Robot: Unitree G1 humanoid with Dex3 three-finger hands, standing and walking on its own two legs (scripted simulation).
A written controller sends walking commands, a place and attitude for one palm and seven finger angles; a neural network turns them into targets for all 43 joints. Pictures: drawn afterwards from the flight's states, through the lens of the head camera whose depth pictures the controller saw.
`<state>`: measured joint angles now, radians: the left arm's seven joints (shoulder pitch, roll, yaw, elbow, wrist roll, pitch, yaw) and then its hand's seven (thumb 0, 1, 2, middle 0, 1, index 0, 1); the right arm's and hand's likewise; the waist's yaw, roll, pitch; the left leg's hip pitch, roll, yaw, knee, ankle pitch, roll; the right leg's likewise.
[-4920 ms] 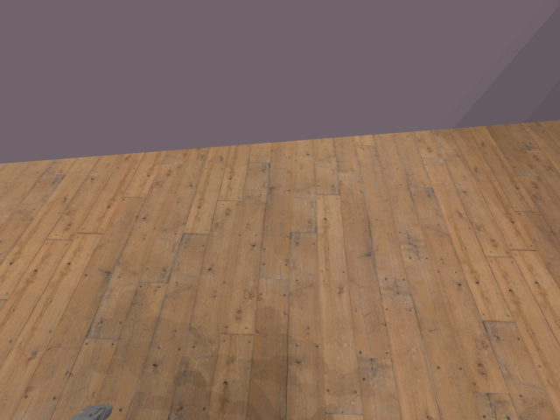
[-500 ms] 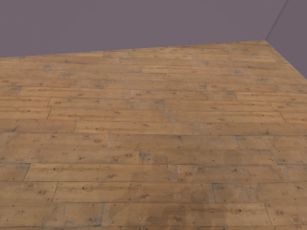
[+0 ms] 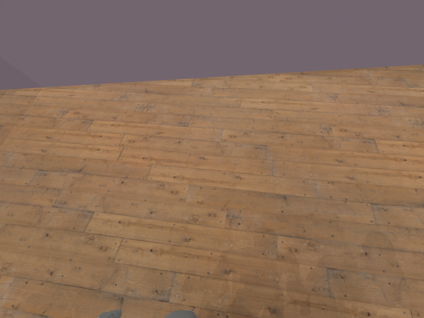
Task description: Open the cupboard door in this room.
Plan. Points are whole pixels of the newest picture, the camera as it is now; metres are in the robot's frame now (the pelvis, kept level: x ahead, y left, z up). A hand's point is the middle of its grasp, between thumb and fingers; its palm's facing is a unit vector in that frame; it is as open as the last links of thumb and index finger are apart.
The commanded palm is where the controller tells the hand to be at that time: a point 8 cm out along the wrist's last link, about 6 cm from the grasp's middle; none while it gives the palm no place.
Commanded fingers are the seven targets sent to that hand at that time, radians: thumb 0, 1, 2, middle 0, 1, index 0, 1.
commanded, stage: turn or walk to find it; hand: left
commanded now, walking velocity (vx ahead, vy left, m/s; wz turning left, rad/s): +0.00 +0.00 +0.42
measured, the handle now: out of the picture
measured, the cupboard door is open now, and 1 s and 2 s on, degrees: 0 0 0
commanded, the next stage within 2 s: none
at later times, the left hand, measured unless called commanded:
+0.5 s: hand out of the picture -0.03 +0.26 -0.17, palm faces +0.25 -0.94 -0.25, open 7.4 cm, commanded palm none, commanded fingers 0.00 0.90 0.90 -0.20 -0.30 -0.20 -0.30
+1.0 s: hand out of the picture -0.06 +0.20 -0.15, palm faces +0.43 -0.87 -0.26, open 7.4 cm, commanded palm none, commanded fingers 0.00 0.90 0.90 -0.20 -0.30 -0.20 -0.30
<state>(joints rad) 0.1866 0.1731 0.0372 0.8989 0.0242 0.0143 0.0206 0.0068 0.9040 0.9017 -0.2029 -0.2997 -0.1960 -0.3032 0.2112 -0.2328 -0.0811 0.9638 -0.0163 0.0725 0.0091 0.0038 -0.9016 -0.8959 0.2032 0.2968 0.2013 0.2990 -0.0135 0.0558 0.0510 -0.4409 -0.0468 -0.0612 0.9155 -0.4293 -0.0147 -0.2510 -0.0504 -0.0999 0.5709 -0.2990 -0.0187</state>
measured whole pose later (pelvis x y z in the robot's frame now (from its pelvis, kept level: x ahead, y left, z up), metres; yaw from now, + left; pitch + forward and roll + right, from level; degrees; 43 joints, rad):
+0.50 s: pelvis -0.03 +0.04 +0.01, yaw +12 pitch +0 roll -1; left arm 0.22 0.26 0.07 0.98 0.02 0.07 0.01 0.01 0.91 0.90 -0.20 -0.30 -0.19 -0.30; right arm 0.17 -0.18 -0.04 0.96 -0.02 0.02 -0.01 0.00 -0.90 -0.90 0.20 0.30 0.20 0.30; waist 0.01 -0.03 0.07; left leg -0.25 0.00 0.02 0.51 -0.26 0.03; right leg -0.45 -0.09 -0.06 1.03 -0.44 0.07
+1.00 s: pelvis -0.04 +0.00 +0.01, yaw +25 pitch -1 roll +2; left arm 0.22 0.17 0.03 0.93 0.03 0.01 0.02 0.01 0.90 0.90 -0.21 -0.30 -0.20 -0.30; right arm 0.21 -0.25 -0.08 0.99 -0.01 0.08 0.02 0.00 -0.91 -0.90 0.20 0.30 0.20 0.30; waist -0.01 0.02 0.07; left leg -0.42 0.03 0.00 1.00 -0.42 -0.06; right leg -0.21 -0.10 -0.18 0.52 -0.29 -0.01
